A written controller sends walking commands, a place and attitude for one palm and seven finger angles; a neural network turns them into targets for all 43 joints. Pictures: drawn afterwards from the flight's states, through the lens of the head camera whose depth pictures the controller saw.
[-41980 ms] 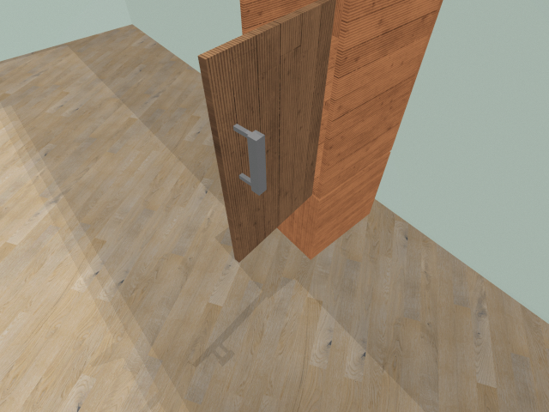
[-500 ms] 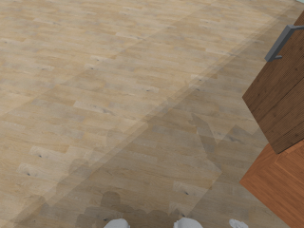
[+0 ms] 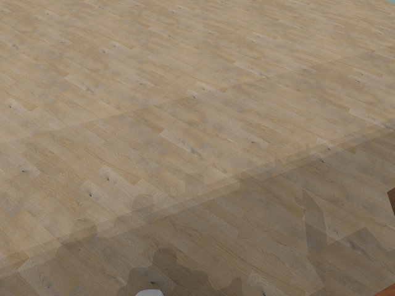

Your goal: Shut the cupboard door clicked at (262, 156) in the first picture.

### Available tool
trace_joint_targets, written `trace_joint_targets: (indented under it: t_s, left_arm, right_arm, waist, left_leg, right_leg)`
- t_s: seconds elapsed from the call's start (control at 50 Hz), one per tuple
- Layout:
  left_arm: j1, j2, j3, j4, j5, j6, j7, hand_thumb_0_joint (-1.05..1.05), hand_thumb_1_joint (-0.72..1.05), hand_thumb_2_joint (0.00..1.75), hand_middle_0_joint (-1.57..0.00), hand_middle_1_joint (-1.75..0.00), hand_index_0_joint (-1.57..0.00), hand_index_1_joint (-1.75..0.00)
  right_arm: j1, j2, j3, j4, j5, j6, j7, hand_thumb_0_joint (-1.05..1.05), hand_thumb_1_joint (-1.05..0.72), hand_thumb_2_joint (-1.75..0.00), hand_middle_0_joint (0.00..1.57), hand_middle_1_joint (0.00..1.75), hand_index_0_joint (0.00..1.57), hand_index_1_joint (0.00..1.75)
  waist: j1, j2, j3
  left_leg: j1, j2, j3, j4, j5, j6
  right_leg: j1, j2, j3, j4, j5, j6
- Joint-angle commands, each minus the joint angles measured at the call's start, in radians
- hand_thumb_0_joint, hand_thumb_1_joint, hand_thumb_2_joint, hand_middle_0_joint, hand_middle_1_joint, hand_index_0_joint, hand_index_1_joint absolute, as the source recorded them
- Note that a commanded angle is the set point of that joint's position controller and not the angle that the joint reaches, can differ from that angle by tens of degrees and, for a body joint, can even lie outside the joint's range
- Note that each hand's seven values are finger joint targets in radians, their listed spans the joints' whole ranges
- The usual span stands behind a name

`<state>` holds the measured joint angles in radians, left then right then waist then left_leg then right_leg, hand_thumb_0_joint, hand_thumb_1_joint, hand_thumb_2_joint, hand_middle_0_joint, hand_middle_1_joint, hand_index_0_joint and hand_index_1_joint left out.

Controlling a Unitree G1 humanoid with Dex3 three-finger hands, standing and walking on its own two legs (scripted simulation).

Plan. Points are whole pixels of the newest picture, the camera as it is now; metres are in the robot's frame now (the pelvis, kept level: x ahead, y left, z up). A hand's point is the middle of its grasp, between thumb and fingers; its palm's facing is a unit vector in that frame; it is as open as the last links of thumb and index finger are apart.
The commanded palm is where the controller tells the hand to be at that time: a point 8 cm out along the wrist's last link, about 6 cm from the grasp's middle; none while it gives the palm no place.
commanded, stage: walk to a spot facing it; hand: left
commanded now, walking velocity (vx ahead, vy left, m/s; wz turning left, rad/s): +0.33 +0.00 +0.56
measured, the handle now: out of the picture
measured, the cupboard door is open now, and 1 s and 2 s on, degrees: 58 58 58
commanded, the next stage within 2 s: turn to face it in 0.92 s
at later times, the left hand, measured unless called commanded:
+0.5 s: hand (119, 254) +0.21 +0.20 -0.15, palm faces +0.24 -0.94 -0.26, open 7.4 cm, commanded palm none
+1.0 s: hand (87, 243) +0.24 +0.30 -0.18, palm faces +0.51 -0.83 -0.23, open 7.4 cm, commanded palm none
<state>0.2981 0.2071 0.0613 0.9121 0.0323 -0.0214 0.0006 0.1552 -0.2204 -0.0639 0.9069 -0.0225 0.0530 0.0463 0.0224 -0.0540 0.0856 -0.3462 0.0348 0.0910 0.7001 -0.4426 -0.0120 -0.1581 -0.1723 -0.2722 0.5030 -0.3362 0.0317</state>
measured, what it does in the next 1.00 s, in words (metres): walks ahead, turning left: left foot, then right foot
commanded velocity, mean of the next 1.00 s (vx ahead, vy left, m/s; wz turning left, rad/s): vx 0.31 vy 0.00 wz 0.44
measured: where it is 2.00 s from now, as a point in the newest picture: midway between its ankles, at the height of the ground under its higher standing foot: (167, 229)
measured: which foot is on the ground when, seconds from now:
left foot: up 0.00-0.02, down 0.04-0.38, up 0.40-0.80, down 0.82-1.00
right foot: down 0.00-0.04, up 0.06-0.36, down 0.38-0.82, up 0.84-1.00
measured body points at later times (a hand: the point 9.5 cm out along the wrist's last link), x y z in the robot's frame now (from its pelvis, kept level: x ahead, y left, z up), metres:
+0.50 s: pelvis +0.16 -0.01 -0.01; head +0.19 -0.02 +0.44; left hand +0.20 +0.25 -0.13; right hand +0.22 -0.25 -0.17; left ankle +0.06 +0.11 -0.65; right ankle +0.23 -0.11 -0.74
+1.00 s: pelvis +0.32 +0.10 -0.01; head +0.35 +0.13 +0.44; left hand +0.21 +0.34 -0.16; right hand +0.53 -0.06 -0.14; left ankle +0.31 +0.20 -0.74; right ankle +0.38 -0.05 -0.66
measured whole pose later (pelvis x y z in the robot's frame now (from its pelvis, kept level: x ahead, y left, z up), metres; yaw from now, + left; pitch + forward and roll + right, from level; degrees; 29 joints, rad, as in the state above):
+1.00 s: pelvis +0.32 +0.10 -0.01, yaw +29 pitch +0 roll +0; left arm 0.26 0.24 0.08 0.96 0.03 0.01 -0.01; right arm 0.15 -0.20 -0.02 0.91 -0.03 -0.04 0.00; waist 0.03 -0.03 0.09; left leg -0.32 -0.01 0.08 0.54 -0.22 0.06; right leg -0.51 -0.14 -0.05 1.12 -0.35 0.04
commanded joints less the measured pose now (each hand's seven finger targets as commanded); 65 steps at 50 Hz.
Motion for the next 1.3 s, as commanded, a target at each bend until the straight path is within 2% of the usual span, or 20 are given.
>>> trace_joint_targets:
  t_s: [0.0,0.02,0.04,0.18,0.32,0.36,0.38,0.5,0.68,0.74,0.76,0.78,0.8,0.82,0.9,1.16,1.2,1.22,1.24,1.28]
  left_arm:
    - [0.026,0.176,0.066,-0.044,-0.014,-0.014,-0.008,0.0,0.9,0.9,-0.2,-0.3,-0.2,-0.3]
    - [-0.046,0.116,0.044,-0.115,-0.016,-0.013,-0.022,0.0,0.9,0.9,-0.2,-0.3,-0.2,-0.3]
    - [-0.195,0.133,0.033,-0.177,-0.001,-0.012,-0.017,0.0,0.9,0.9,-0.2,-0.3,-0.2,-0.3]
    - [-0.132,0.1,0.034,-0.109,-0.007,0.002,-0.036,0.0,0.9,0.9,-0.2,-0.3,-0.2,-0.3]
    - [0.064,0.147,0.054,-0.058,-0.002,-0.016,-0.036,0.0,0.9,0.9,-0.2,-0.3,-0.2,-0.3]
    - [0.277,0.318,0.089,-0.025,0.011,-0.029,-0.012,0.0,0.9,0.9,-0.2,-0.3,-0.2,-0.3]
    - [0.194,0.29,0.076,-0.047,0.002,-0.026,-0.002,0.0,0.9,0.9,-0.2,-0.3,-0.2,-0.3]
    - [0.012,0.112,0.038,-0.049,0.003,-0.057,0.013,0.0,0.9,0.9,-0.2,-0.3,-0.2,-0.3]
    - [0.093,0.151,0.044,0.017,0.0,-0.06,0.008,0.0,0.9,0.9,-0.2,-0.3,-0.2,-0.3]
    - [0.059,0.185,0.053,0.013,-0.005,-0.053,0.005,0.0,0.9,0.9,-0.2,-0.3,-0.2,-0.3]
    - [0.053,0.183,0.051,0.007,-0.01,-0.048,0.001,0.0,0.9,0.9,-0.2,-0.3,-0.2,-0.3]
    - [0.071,0.138,0.048,-0.022,-0.016,-0.04,-0.012,0.0,0.9,0.9,-0.2,-0.3,-0.2,-0.3]
    - [-0.028,0.113,0.023,-0.092,-0.014,-0.037,-0.017,0.0,0.9,0.9,-0.2,-0.3,-0.2,-0.3]
    - [-0.094,0.125,0.027,-0.117,-0.012,-0.036,-0.007,0.0,0.9,0.9,-0.2,-0.3,-0.2,-0.3]
    - [0.001,0.083,0.028,-0.026,0.004,-0.006,-0.018,0.0,0.9,0.9,-0.2,-0.3,-0.2,-0.3]
    - [0.005,0.05,0.007,0.012,-0.005,0.018,-0.012,0.0,0.9,0.9,-0.2,-0.3,-0.2,-0.3]
    - [0.087,0.133,0.03,0.025,-0.001,0.005,-0.008,0.0,0.9,0.9,-0.2,-0.3,-0.2,-0.3]
    - [0.12,0.201,0.041,0.032,0.001,-0.003,-0.003,0.0,0.9,0.9,-0.2,-0.3,-0.2,-0.3]
    - [0.144,0.206,0.042,0.033,-0.013,-0.004,0.007,0.0,0.9,0.9,-0.2,-0.3,-0.2,-0.3]
    - [0.025,0.164,0.045,0.01,-0.014,0.001,0.025,0.0,0.9,0.9,-0.2,-0.3,-0.2,-0.3]
  right_arm:
    - [0.126,-0.164,-0.031,-0.061,-0.007,-0.063,-0.011,0.0,-0.9,-0.9,0.2,0.3,0.2,0.3]
    - [0.258,-0.289,-0.064,-0.034,-0.019,-0.064,-0.025,0.0,-0.9,-0.9,0.2,0.3,0.2,0.3]
    - [0.357,-0.301,-0.061,0.006,-0.015,-0.062,-0.038,0.0,-0.9,-0.9,0.2,0.3,0.2,0.3]
    - [0.131,-0.189,-0.02,-0.033,-0.009,-0.096,-0.057,0.0,-0.9,-0.9,0.2,0.3,0.2,0.3]
    - [0.057,-0.166,-0.026,-0.016,-0.002,-0.085,-0.045,0.0,-0.9,-0.9,0.2,0.3,0.2,0.3]
    - [0.075,-0.051,-0.006,-0.061,0.016,-0.09,-0.038,0.0,-0.9,-0.9,0.2,0.3,0.2,0.3]
    - [0.078,-0.096,-0.017,-0.062,0.0,-0.085,-0.033,0.0,-0.9,-0.9,0.2,0.3,0.2,0.3]
    - [0.083,-0.022,-0.009,0.001,-0.003,-0.058,-0.007,0.0,-0.9,-0.9,0.2,0.3,0.2,0.3]
    - [-0.106,-0.007,0.009,-0.092,-0.005,-0.07,0.022,0.0,-0.9,-0.9,0.2,0.3,0.2,0.3]
    - [-0.003,-0.057,-0.002,-0.079,-0.009,-0.082,0.014,0.0,-0.9,-0.9,0.2,0.3,0.2,0.3]
    - [0.128,-0.114,-0.018,-0.043,-0.013,-0.084,0.006,0.0,-0.9,-0.9,0.2,0.3,0.2,0.3]
    - [0.265,-0.244,-0.052,-0.018,-0.022,-0.088,-0.01,0.0,-0.9,-0.9,0.2,0.3,0.2,0.3]
    - [0.356,-0.325,-0.065,0.002,-0.013,-0.083,-0.029,0.0,-0.9,-0.9,0.2,0.3,0.2,0.3]
    - [0.335,-0.326,-0.058,0.009,-0.009,-0.081,-0.038,0.0,-0.9,-0.9,0.2,0.3,0.2,0.3]
    - [0.081,-0.165,-0.005,-0.047,-0.009,-0.099,-0.059,0.0,-0.9,-0.9,0.2,0.3,0.2,0.3]
    - [0.097,-0.106,-0.001,0.059,-0.001,-0.081,-0.071,0.0,-0.9,-0.9,0.2,0.3,0.2,0.3]
    - [0.1,-0.071,0.001,0.053,0.009,-0.071,-0.065,0.0,-0.9,-0.9,0.2,0.3,0.2,0.3]
    - [0.133,-0.028,0.003,0.04,0.011,-0.068,-0.06,0.0,-0.9,-0.9,0.2,0.3,0.2,0.3]
    - [0.113,-0.045,0.006,0.024,0.01,-0.056,-0.069,0.0,-0.9,-0.9,0.2,0.3,0.2,0.3]
    - [0.099,-0.084,0.001,0.031,0.015,-0.056,-0.076,0.0,-0.9,-0.9,0.2,0.3,0.2,0.3]
  waist:
    - [-0.093,0.162,-0.169]
    - [-0.17,0.43,-0.173]
    - [-0.219,0.285,-0.133]
    - [-0.058,0.195,-0.046]
    - [0.066,0.098,-0.042]
    - [0.155,-0.383,-0.163]
    - [0.096,-0.282,-0.099]
    - [-0.026,-0.104,-0.065]
    - [0.017,-0.063,-0.025]
    - [-0.054,-0.051,-0.077]
    - [-0.118,0.025,-0.158]
    - [-0.177,0.292,-0.269]
    - [-0.212,0.37,-0.269]
    - [-0.198,0.204,-0.228]
    - [-0.05,0.217,-0.105]
    - [0.014,0.146,-0.039]
    - [0.052,-0.045,-0.035]
    - [0.048,-0.212,-0.06]
    - [0.051,-0.192,-0.118]
    - [0.01,-0.189,-0.169]
  left_leg:
    - [0.413,0.063,-0.125,-0.335,0.091,0.073]
    - [0.587,0.346,-0.55,-0.393,0.177,0.213]
    - [0.548,0.404,-0.62,-0.406,0.268,0.287]
    - [0.249,0.192,-0.305,-0.439,0.258,0.199]
    - [-0.109,0.091,-0.243,-0.247,0.023,0.131]
    - [-0.348,-0.126,-0.1,0.402,-0.233,0.059]
    - [-0.377,-0.054,-0.171,0.571,-0.149,0.063]
    - [-0.285,0.064,-0.107,0.481,0.166,0.015]
    - [-0.227,0.047,0.012,0.014,0.175,0.03]
    - [0.032,-0.014,0.058,-0.104,0.175,0.06]
    - [0.262,-0.03,0.048,-0.171,0.201,0.072]
    - [0.511,0.181,-0.3,-0.246,0.158,0.161]
    - [0.61,0.365,-0.601,-0.353,0.305,0.248]
    - [0.493,0.405,-0.599,-0.386,0.246,0.258]
    - [0.141,0.242,-0.354,-0.45,0.095,0.175]
    - [0.091,0.198,-0.06,-0.306,0.397,0.127]
    - [-0.02,0.078,0.021,-0.065,0.163,0.051]
    - [-0.144,-0.055,0.085,0.192,-0.134,0.001]
    - [-0.166,-0.036,-0.034,0.343,-0.224,-0.011]
    - [-0.22,0.007,-0.118,0.455,-0.098,-0.025]
  right_leg:
    - [-0.192,-0.105,0.029,0.243,0.081,-0.017]
    - [-0.546,0.039,0.025,0.542,-0.28,0.039]
    - [-0.65,0.038,0.167,0.647,-0.297,0.018]
    - [-0.446,0.047,0.226,0.401,0.003,0.034]
    - [0.116,0.125,0.182,0.068,0.129,0.02]
    - [0.306,-0.302,0.783,-0.318,-0.39,-0.107]
    - [0.165,-0.331,0.878,-0.395,-0.562,-0.155]
    - [0.002,-0.184,0.267,-0.307,0.069,-0.111]
    - [0.147,-0.228,0.089,-0.234,0.342,-0.117]
    - [0.082,-0.216,0.017,-0.035,0.464,-0.089]
    - [-0.014,-0.168,-0.034,0.174,0.431,-0.058]
    - [-0.267,-0.045,-0.048,0.486,0.097,0.003]
    - [-0.53,0.059,0.077,0.717,-0.271,0.024]
    - [-0.553,0.046,0.192,0.784,-0.259,0.001]
    - [-0.432,0.004,0.253,0.685,-0.021,0.004]
    - [-0.064,0.144,0.192,0.086,0.224,-0.019]
    - [0.054,0.043,0.404,-0.046,0.378,-0.073]
    - [0.123,-0.154,0.657,-0.174,0.529,-0.188]
    - [0.126,-0.209,0.763,-0.226,0.57,-0.265]
    - [0.147,-0.159,0.724,-0.215,0.555,-0.279]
